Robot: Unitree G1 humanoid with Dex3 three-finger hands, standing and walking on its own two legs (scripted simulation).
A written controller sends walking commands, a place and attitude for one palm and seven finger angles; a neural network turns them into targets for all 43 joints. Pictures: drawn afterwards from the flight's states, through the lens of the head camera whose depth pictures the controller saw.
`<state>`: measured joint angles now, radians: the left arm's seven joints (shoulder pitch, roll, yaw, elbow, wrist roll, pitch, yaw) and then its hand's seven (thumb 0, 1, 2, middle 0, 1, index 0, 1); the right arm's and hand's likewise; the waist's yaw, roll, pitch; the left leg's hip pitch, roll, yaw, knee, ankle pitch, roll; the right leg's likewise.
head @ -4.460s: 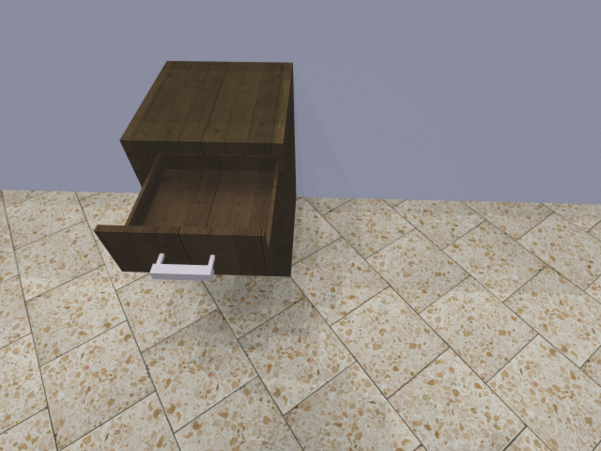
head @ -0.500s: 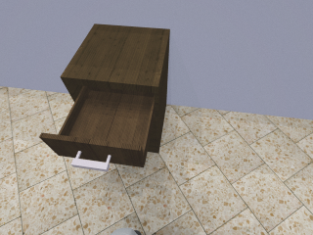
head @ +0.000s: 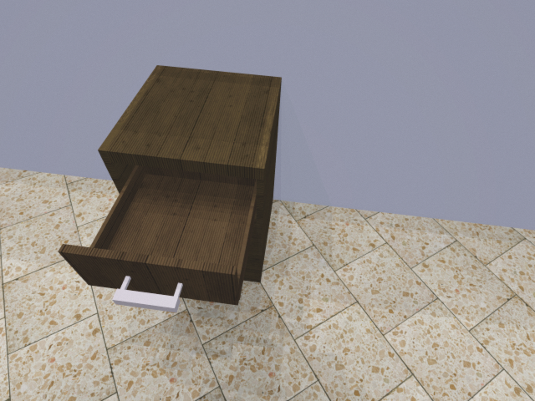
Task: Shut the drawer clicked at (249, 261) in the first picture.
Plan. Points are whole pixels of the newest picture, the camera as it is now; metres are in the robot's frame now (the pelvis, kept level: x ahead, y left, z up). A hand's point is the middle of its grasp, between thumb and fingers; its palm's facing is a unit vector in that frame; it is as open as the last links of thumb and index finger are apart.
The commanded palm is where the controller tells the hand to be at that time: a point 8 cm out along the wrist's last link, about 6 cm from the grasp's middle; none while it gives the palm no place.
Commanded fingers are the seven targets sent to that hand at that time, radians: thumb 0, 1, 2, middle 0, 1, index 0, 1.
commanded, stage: come to a stop and stand still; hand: left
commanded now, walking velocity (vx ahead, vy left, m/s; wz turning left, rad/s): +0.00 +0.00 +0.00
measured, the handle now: (150, 291) +0.37 +0.28 -0.24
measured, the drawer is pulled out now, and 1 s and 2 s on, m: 0.28 0.28 0.28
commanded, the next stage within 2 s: look again from close up in 0.70 s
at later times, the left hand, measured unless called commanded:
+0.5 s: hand out of the picture +0.00 +0.24 -0.17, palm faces -0.01 -0.98 -0.19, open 7.4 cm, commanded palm none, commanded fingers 0.00 0.90 0.90 -0.20 -0.30 -0.20 -0.30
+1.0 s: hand out of the picture -0.04 +0.22 -0.17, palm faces -0.01 -0.99 -0.17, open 7.4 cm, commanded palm none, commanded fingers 0.00 0.90 0.90 -0.20 -0.30 -0.20 -0.30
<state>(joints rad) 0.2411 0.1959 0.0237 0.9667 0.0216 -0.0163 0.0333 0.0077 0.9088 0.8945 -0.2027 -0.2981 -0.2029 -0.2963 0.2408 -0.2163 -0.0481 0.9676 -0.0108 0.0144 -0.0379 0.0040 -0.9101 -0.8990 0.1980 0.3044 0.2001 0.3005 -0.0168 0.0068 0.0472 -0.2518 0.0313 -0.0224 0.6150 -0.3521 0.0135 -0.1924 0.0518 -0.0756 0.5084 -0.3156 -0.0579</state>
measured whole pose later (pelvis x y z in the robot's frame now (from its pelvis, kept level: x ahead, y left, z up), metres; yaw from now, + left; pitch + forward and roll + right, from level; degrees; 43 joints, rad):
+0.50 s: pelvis -0.01 +0.06 +0.01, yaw -1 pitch -2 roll -1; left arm 0.30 0.18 -0.02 1.04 0.01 0.01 0.03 0.01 0.91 0.90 -0.20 -0.30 -0.20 -0.30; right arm 0.24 -0.18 0.01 1.04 -0.01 0.00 -0.01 0.00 -0.93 -0.90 0.20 0.30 0.20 0.30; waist 0.01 -0.01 0.02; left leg -0.16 -0.06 0.04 0.44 -0.25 0.08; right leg -0.14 -0.05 -0.02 0.42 -0.25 0.04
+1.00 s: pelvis -0.02 +0.06 +0.01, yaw -1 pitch -2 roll +0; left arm 0.35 0.13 -0.03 1.13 0.01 -0.01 0.05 0.01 0.91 0.90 -0.20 -0.30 -0.20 -0.30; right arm 0.31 -0.14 0.01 1.13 0.00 -0.01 -0.02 0.00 -0.91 -0.90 0.20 0.30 0.20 0.30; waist 0.00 0.00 0.01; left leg -0.14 -0.07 0.05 0.40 -0.23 0.08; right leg -0.14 -0.05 -0.01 0.41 -0.24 0.04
